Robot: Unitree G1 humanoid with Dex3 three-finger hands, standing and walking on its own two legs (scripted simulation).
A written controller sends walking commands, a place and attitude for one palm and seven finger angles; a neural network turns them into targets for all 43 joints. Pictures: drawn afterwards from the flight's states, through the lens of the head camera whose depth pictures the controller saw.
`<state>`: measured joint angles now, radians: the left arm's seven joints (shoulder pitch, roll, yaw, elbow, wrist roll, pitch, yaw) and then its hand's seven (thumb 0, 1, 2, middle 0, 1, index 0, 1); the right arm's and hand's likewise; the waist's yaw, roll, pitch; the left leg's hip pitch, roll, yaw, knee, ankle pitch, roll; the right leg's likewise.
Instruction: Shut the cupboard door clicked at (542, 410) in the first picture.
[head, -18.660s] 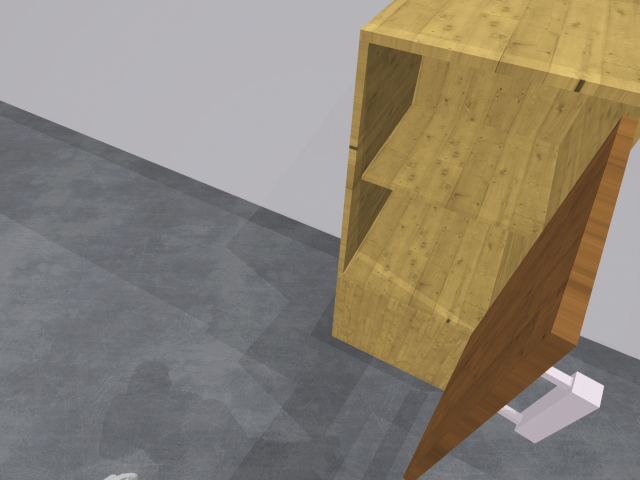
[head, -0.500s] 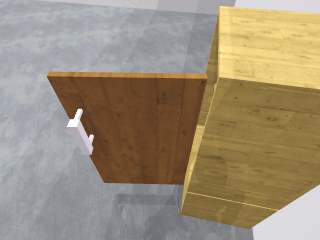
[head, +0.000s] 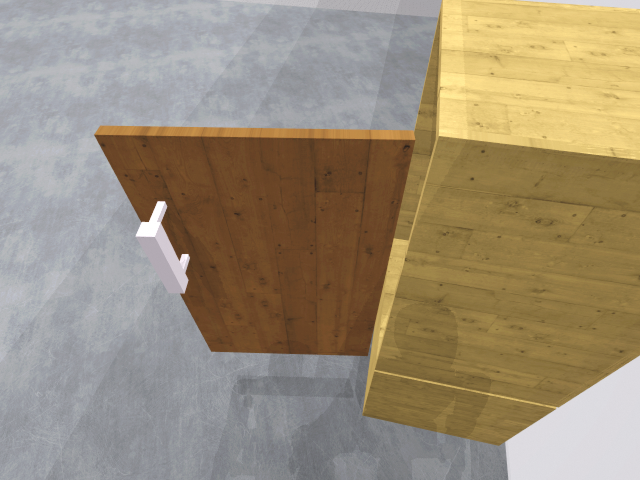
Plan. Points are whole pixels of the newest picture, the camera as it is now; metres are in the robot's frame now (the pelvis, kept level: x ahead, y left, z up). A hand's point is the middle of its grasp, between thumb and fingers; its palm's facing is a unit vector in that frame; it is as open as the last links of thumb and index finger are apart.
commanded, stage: come to a stop and stand still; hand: left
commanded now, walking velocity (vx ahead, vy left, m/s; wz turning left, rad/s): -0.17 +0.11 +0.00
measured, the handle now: (169, 248) +0.39 +0.25 +0.05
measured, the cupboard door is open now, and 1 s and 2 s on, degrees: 100 100 100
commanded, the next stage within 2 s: look again from close up in 1.18 s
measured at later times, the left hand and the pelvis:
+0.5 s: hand out of the picture -0.03 +0.20 -0.18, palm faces +0.02 -0.98 -0.19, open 7.3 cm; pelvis -0.04 +0.03 +0.00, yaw +0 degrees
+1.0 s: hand out of the picture -0.02 +0.19 -0.18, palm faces +0.02 -0.98 -0.21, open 7.4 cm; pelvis -0.02 +0.02 -0.01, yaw +0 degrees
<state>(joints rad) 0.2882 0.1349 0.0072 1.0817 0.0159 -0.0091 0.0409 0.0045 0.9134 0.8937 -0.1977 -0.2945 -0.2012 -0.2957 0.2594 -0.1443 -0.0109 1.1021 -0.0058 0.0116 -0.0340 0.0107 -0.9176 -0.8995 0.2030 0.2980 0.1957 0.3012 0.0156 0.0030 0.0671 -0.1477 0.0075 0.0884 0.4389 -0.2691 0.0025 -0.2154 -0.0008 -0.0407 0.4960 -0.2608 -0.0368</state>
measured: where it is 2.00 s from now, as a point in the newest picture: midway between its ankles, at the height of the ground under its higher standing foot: outside the picture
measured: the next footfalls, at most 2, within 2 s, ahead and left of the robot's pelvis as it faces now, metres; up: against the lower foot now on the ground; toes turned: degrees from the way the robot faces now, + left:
right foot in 0.46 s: -0.05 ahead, -0.08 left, +0.00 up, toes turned +0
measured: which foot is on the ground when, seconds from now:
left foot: down 0.00-1.00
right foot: down 0.00-0.20, up 0.22-0.44, down 0.46-1.00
